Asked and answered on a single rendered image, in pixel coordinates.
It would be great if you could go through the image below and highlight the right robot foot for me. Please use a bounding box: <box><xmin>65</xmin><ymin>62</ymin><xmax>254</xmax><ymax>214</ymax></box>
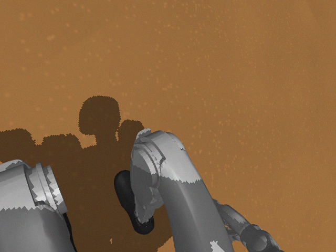
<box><xmin>114</xmin><ymin>170</ymin><xmax>154</xmax><ymax>235</ymax></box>

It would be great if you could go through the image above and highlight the right robot arm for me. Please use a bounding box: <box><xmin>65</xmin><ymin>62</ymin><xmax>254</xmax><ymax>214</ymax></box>
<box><xmin>240</xmin><ymin>224</ymin><xmax>284</xmax><ymax>252</ymax></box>

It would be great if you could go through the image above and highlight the left robot foot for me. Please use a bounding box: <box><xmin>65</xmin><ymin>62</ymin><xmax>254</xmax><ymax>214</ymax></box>
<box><xmin>63</xmin><ymin>213</ymin><xmax>77</xmax><ymax>252</ymax></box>

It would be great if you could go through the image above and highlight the right robot hand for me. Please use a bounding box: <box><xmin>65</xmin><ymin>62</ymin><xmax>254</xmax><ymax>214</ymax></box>
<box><xmin>213</xmin><ymin>199</ymin><xmax>251</xmax><ymax>243</ymax></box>

